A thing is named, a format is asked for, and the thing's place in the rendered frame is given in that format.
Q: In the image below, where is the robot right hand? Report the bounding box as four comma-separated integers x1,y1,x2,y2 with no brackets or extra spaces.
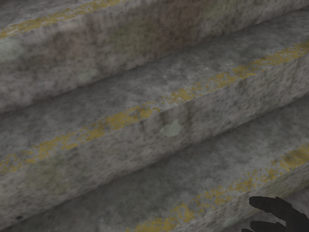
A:
241,196,309,232

